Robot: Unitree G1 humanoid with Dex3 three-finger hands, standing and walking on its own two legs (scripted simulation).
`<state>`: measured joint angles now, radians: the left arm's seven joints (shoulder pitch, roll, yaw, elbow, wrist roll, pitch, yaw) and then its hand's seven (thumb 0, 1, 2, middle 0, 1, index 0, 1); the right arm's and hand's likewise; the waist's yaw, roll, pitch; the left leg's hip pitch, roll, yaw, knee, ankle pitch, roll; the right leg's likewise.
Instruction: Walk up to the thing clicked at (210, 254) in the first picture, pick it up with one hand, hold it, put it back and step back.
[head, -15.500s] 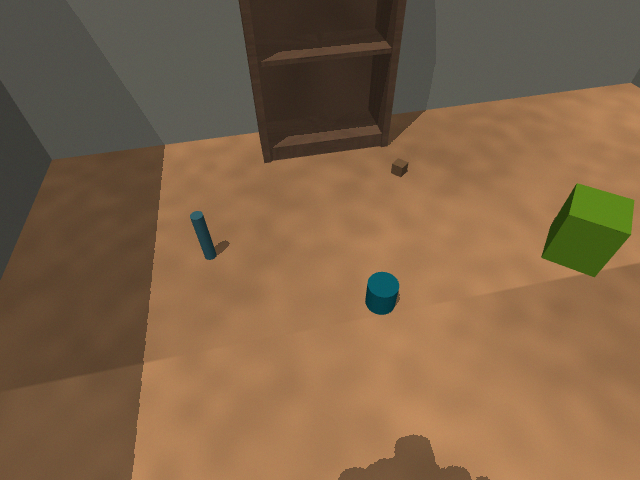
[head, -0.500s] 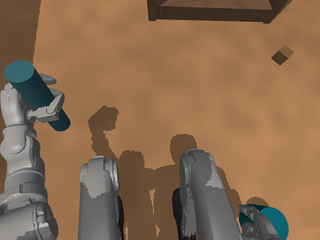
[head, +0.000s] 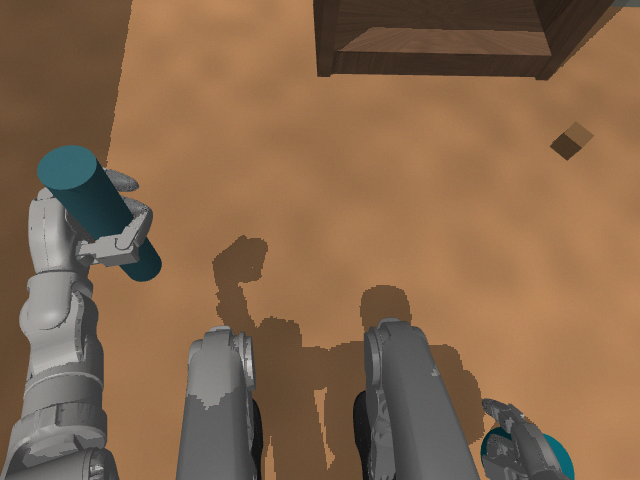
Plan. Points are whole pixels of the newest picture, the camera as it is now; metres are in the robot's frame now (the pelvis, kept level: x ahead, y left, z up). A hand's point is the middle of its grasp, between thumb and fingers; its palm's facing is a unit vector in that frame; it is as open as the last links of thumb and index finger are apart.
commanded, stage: lift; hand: left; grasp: from the side
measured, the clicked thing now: (114, 228) +0.42 +0.25 -0.02
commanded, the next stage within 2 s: hold in 1.54 s
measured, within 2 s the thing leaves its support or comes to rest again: neither
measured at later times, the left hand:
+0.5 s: hand (25, 151) +0.39 +0.22 +0.18, palm faces +0.17 -0.98 -0.06, open 6.5 cm
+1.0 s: hand out of the picture +0.38 +0.20 +0.27, palm faces +0.17 -0.98 -0.05, open 6.5 cm
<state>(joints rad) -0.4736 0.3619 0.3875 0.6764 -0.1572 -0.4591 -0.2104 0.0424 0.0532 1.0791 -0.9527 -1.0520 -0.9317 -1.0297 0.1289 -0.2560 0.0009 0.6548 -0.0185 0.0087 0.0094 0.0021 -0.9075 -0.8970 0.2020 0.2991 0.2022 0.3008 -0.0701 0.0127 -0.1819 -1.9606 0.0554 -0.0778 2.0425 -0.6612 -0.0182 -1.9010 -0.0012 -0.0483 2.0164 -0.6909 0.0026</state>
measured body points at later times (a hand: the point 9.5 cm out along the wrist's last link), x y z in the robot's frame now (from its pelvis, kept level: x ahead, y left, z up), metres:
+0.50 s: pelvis +0.04 +0.00 +0.15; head +0.16 +0.03 +0.58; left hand +0.38 +0.27 +0.18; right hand +0.21 -0.23 +0.04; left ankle +0.08 +0.13 -0.41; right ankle +0.08 -0.12 -0.41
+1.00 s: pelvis +0.05 +0.00 +0.23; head +0.13 +0.01 +0.68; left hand +0.36 +0.26 +0.27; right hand +0.20 -0.23 +0.12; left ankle +0.08 +0.13 -0.41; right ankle +0.08 -0.12 -0.41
